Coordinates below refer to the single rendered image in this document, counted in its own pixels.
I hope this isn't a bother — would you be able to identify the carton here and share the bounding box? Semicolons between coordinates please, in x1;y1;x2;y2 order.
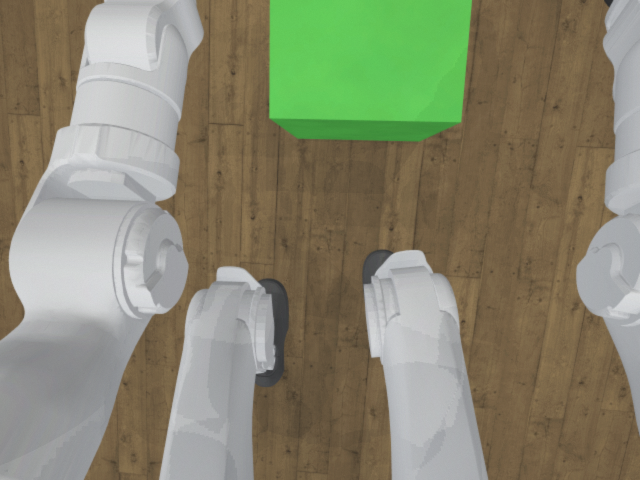
269;0;472;142

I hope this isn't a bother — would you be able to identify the right robot upper arm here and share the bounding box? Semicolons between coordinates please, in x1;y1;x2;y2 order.
576;210;640;436

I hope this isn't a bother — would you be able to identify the left robot thigh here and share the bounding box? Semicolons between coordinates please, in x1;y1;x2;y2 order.
159;281;274;480

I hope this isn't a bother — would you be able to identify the robot left forearm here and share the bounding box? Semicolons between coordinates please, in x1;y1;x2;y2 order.
9;0;204;291

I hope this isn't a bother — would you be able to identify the left robot upper arm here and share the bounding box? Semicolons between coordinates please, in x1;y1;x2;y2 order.
0;198;189;480

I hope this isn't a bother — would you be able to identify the robot left shin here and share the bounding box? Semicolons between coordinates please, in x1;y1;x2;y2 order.
185;266;275;374

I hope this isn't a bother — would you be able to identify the robot right forearm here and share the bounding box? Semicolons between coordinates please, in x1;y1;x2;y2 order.
603;0;640;215

